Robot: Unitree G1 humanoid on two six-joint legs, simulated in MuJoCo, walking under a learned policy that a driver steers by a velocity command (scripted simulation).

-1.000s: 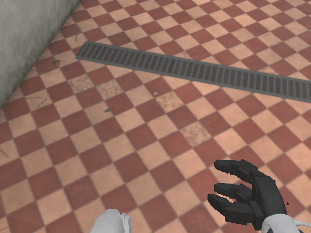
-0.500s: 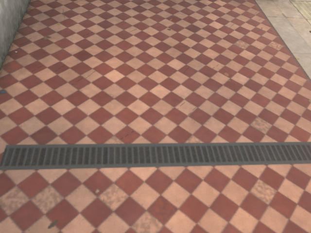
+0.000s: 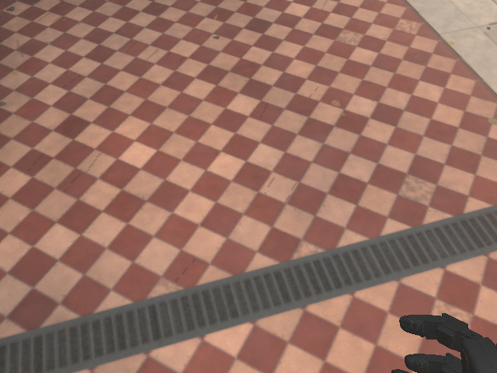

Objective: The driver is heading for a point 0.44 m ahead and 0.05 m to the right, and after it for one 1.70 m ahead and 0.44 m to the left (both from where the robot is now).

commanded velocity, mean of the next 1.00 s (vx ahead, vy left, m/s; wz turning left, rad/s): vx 0.31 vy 0.00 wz -0.14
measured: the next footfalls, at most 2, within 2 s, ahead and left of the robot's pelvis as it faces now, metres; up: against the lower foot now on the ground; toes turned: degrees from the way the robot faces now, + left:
left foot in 0.10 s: +0.27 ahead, +0.16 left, +0.00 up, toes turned -4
right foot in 0.56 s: +0.40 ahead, -0.15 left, +0.00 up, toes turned -20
